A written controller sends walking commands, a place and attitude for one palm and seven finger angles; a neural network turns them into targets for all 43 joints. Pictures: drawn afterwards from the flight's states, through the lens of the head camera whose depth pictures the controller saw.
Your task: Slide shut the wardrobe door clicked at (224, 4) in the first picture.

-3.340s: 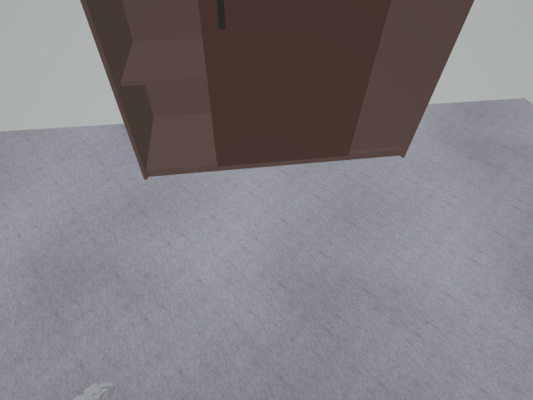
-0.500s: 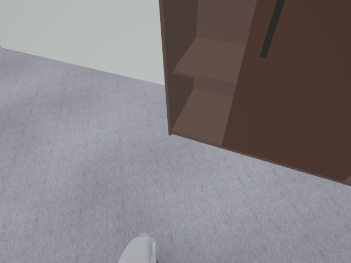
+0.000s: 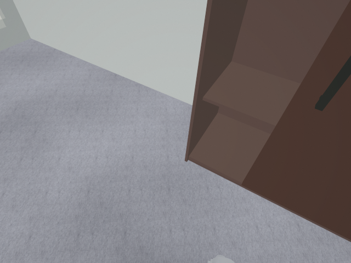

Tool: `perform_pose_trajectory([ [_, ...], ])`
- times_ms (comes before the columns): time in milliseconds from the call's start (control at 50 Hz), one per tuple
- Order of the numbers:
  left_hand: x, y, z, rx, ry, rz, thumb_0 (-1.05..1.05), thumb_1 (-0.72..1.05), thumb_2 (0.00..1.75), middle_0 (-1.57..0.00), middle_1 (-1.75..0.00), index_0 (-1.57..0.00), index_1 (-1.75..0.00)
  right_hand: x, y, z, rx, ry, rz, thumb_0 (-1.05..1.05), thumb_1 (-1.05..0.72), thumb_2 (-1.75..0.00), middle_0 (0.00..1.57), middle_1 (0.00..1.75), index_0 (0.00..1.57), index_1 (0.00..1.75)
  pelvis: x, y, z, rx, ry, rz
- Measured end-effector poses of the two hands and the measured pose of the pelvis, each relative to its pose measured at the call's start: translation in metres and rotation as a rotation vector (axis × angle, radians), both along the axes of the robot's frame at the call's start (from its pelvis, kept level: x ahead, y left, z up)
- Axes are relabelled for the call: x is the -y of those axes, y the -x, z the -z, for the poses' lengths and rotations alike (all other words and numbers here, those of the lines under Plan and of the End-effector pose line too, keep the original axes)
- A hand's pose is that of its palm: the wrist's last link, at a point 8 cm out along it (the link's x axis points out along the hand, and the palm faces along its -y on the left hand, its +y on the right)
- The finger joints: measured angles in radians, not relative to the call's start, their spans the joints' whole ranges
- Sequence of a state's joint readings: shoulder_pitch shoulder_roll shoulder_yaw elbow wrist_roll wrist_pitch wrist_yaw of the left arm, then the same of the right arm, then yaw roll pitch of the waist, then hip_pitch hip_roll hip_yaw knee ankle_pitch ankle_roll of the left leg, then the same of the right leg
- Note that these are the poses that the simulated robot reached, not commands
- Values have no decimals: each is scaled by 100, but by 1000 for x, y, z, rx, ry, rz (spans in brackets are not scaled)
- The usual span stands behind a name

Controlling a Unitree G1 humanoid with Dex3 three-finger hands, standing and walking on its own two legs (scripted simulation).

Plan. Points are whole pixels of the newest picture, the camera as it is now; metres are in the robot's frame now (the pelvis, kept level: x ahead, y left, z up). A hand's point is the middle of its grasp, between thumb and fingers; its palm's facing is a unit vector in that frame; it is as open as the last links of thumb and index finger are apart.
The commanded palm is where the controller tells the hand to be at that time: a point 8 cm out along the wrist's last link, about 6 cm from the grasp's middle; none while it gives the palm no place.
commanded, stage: turn to face it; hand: right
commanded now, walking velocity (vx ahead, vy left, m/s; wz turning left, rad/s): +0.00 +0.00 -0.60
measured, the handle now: (343, 70) +0.65 -0.44 +0.14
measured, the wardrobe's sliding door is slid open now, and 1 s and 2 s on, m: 0.38 0.38 0.38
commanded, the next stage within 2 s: take the last steps up to it in 0.74 s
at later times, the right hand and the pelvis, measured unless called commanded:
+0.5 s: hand out of the picture +0.08 -0.25 -0.17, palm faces +0.27 +0.93 -0.24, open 7.4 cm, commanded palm none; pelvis +0.06 -0.04 +0.00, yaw -13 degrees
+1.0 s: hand out of the picture +0.05 -0.15 -0.14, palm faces +0.46 +0.85 -0.26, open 7.3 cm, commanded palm none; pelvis +0.08 +0.04 +0.01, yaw -25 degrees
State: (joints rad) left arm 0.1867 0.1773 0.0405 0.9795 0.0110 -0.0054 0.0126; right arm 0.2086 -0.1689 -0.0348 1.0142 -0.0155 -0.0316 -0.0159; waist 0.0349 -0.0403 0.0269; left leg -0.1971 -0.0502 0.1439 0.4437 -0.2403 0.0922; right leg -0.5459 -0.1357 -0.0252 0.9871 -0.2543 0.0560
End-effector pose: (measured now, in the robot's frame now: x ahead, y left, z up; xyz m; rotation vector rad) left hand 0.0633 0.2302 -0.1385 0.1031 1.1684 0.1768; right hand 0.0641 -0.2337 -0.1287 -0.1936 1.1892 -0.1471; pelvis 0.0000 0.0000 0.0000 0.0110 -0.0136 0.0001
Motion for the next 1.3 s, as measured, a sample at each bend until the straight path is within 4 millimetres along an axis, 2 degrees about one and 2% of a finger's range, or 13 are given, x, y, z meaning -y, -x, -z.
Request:
perform_pose_trajectory([
  [100, 19, -35, 0, -53, -12, 96, -1, 92, 90, -20, -30, -20, -30, 10, -3, 12, 11, -36, 103, 0, -92, -90, 21, 30, 20, 30, 12, -25, 4, 7, -19, 72],
  [220, 41, -74, 1, -64, -59, 195, 0, 92, 90, -20, -30, -20, -30, 33, 16, 39, -77, -69, 212, 0, -91, -90, 21, 30, 20, 30, 34, -45, 17, -1, -9, 141],
  [320, 50, -81, -7, -85, -73, 215, 0, 92, 90, -20, -30, -20, -30, 51, 23, 27, -139, -49, 242, 0, -91, -90, 20, 30, 20, 30, 43, -51, 6, -16, -12, 168],
  [460, 49, -87, -13, -119, -69, 245, 0, 91, 90, -20, -30, -20, -30, 66, 8, 10, -91, -5, 284, 0, -91, -90, 20, 30, 20, 30, 40, -60, -4, -22, -20, 221],
  [580, 31, -96, -7, -120, -53, 260, 0, 91, 90, -20, -30, -20, -30, 54, -15, 0, -28, 21, 294, 0, -91, -90, 20, 30, 20, 30, 23, -66, -3, -17, -3, 259],
  [680, 7, -108, 9, -120, -24, 280, 0, 91, 90, -20, -30, -20, -30, 28, -32, -7, 33, 49, 297, 0, -91, -90, 20, 30, 20, 30, -2, -71, 4, -18, 25, 290],
  [740, -7, -117, 20, -121, -7, 291, 0, 91, 90, -20, -30, -20, -30, 8, -30, -11, 56, 67, 303, 0, -91, -90, 20, 30, 20, 30, -16, -73, 7, -11, 32, 314],
  [900, -26, -138, 12, -136, -7, 367, 0, 91, 90, -20, -30, -20, -30, -32, 6, -21, 25, 48, 401, 0, -91, -90, 21, 30, 21, 30, -38, -77, -5, -2, 52, 392],
  [960, -27, -143, 10, -155, -17, 410, 0, 91, 90, -20, -30, -20, -30, -39, 27, -21, 4, 44, 451, 0, -92, -90, 21, 30, 21, 30, -41, -79, -6, -3, 47, 416],
  [1040, -20, -153, 6, -167, -28, 466, 0, 91, 90, -20, -30, -20, -30, -53, 65, -16, -60, 18, 516, 0, -92, -90, 21, 30, 21, 30, -38, -82, -8, -7, 37, 441],
  [1160, 16, -184, -3, -120, -28, 538, 0, 91, 90, -20, -30, -20, -30, -77, 130, -10, -229, -60, 605, 0, -91, -90, 21, 30, 20, 30, -21, -88, -11, -14, 27, 456],
  [1240, 57, -210, -11, -60, -19, 584, 0, 91, 90, -20, -30, -20, -30, -87, 164, -7, -345, -128, 651, 0, -91, -90, 20, 30, 20, 30, 0, -93, -10, -15, 18, 457],
  [1300, 93, -227, -15, -10, -15, 612, 0, 91, 90, -20, -30, -20, -30, -84, 178, 0, -412, -178, 676, 0, -91, -90, 20, 30, 20, 30, 21, -98, -5, -12, 5, 459],
])
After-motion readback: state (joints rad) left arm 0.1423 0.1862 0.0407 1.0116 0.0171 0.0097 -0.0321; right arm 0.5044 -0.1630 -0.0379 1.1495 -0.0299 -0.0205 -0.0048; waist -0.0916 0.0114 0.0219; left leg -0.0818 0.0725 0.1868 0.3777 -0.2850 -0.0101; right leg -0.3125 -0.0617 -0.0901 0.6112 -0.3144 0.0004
